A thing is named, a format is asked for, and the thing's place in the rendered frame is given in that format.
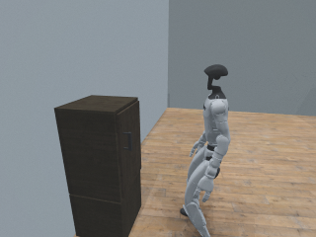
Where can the robot left upper arm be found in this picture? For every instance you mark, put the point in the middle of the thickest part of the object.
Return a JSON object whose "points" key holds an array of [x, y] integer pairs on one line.
{"points": [[219, 112]]}

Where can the robot right hand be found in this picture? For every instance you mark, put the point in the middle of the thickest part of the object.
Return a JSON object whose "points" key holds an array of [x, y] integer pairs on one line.
{"points": [[197, 146]]}

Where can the robot right forearm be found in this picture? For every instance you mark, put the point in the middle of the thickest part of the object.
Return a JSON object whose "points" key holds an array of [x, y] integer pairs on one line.
{"points": [[202, 139]]}

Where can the left robot shin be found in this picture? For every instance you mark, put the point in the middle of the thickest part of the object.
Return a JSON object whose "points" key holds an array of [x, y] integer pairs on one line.
{"points": [[196, 217]]}

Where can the robot torso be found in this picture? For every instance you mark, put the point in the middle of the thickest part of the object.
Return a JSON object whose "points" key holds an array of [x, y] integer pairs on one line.
{"points": [[210, 129]]}

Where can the handle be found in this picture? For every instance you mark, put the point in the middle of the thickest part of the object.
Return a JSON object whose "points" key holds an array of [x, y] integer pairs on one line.
{"points": [[129, 138]]}

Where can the robot left hand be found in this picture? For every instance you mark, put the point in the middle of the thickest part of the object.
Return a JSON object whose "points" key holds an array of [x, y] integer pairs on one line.
{"points": [[205, 184]]}

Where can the robot left forearm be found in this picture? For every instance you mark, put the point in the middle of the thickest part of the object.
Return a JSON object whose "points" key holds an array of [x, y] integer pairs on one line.
{"points": [[219, 152]]}

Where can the cupboard door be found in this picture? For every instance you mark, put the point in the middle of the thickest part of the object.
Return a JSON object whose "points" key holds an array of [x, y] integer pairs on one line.
{"points": [[128, 120]]}

